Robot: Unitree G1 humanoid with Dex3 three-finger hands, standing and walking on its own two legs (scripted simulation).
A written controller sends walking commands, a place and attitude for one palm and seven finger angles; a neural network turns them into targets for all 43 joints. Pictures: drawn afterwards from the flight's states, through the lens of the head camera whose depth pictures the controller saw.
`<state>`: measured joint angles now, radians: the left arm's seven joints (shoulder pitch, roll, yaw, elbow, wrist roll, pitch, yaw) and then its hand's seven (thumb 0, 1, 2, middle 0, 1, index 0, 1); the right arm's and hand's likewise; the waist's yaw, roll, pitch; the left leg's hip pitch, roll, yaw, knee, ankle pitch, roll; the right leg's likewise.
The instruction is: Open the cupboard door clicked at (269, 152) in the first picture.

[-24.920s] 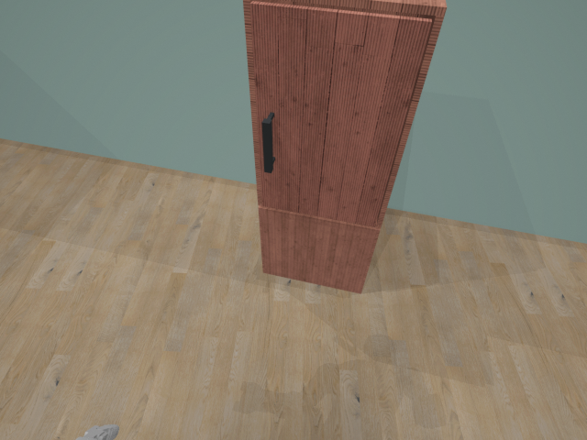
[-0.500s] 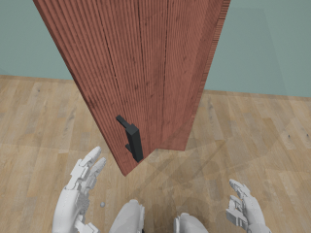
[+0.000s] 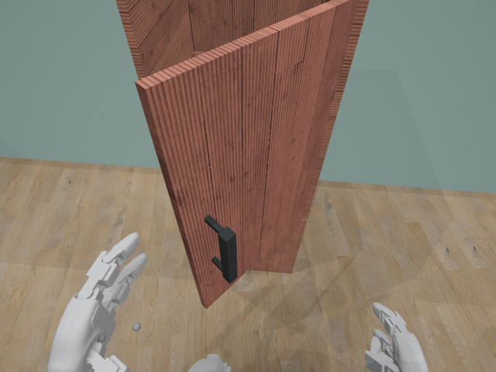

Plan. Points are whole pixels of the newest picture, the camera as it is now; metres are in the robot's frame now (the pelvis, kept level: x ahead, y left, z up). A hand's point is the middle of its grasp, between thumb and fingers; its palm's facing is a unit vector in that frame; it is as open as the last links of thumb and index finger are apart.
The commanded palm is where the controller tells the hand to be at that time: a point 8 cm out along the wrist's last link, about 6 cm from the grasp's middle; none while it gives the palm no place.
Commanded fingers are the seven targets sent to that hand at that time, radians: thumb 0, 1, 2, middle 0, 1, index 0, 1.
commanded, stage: draw the hand back to the body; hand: left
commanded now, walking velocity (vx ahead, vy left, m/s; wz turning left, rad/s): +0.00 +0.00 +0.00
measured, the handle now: (221, 250) +0.33 +0.07 +0.00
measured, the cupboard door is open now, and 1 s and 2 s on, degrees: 50 50 50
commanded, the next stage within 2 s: step back with the hand held close in 1.12 s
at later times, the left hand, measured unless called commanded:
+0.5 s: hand (38, 259) +0.21 +0.24 +0.18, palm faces +0.30 -0.87 -0.39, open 12.0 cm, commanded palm +0.17 +0.29 +0.20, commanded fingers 0.00 0.51 0.74 -0.19 -0.30 -0.19 -0.30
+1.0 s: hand (0, 233) +0.22 +0.26 +0.22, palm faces +0.41 -0.82 -0.39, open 7.6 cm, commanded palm +0.17 +0.30 +0.25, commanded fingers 0.00 0.90 0.90 -0.20 -0.30 -0.20 -0.30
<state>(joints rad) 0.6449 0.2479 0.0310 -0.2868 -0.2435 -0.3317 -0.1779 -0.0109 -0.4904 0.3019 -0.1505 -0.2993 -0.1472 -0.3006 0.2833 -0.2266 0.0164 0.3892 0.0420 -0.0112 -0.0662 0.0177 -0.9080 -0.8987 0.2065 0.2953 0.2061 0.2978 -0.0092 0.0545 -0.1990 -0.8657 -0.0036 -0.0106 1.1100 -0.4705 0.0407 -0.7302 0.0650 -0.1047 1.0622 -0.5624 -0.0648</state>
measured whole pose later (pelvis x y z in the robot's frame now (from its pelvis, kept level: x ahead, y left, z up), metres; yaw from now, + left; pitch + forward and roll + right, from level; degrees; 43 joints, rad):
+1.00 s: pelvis +0.03 +0.00 +0.08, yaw +0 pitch -2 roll +0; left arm 0.52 0.35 0.31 -0.39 -0.09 -0.04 0.11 0.01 0.87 0.89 -0.21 -0.30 -0.20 -0.30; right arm 0.21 -0.24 0.03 0.60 0.02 -0.07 -0.07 0.02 -0.91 -0.90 0.21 0.30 0.21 0.30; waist 0.05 0.06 -0.02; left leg -0.19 -0.04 0.02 0.46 -0.23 0.05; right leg -0.07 0.05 -0.04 0.40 -0.30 -0.05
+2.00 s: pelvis -0.05 +0.03 +0.07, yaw +1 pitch +0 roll -2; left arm 0.56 0.45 0.41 -0.50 -0.03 -0.17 0.14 0.02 0.89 0.90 -0.21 -0.30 -0.21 -0.30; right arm 0.21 -0.23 0.00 0.54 0.01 -0.01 -0.09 0.02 -0.91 -0.90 0.21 0.30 0.21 0.30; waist -0.01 0.02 0.02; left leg -0.38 -0.04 0.01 0.49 -0.13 0.08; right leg -0.26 0.07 0.00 0.51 -0.22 0.01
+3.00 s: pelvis -0.27 +0.10 +0.07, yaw -3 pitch -4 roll -3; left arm 0.38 0.45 0.44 -0.45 -0.06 -0.14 0.14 0.01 0.89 0.90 -0.21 -0.30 -0.20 -0.30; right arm 0.24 -0.15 0.03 0.67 -0.01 -0.15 -0.04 0.02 -0.91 -0.90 0.21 0.30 0.21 0.30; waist -0.05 -0.05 0.02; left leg -0.36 -0.02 0.07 0.44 -0.10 0.01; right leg -0.31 0.08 0.02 0.93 -0.51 -0.01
